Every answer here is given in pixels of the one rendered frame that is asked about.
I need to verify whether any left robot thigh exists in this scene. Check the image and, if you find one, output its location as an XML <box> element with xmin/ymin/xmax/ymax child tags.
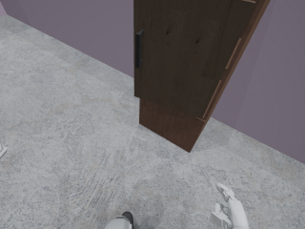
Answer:
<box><xmin>104</xmin><ymin>219</ymin><xmax>132</xmax><ymax>229</ymax></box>

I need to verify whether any handle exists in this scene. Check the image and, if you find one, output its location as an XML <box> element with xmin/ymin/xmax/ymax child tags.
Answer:
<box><xmin>135</xmin><ymin>29</ymin><xmax>144</xmax><ymax>69</ymax></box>

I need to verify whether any left robot foot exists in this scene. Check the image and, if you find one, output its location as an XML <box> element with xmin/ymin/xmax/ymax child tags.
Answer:
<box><xmin>122</xmin><ymin>211</ymin><xmax>133</xmax><ymax>229</ymax></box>

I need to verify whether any cupboard door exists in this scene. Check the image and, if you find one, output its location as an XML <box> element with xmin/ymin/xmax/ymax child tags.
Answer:
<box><xmin>133</xmin><ymin>0</ymin><xmax>255</xmax><ymax>119</ymax></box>

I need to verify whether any robot right hand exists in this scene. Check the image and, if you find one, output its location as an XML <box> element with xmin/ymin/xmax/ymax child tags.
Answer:
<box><xmin>212</xmin><ymin>182</ymin><xmax>250</xmax><ymax>229</ymax></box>

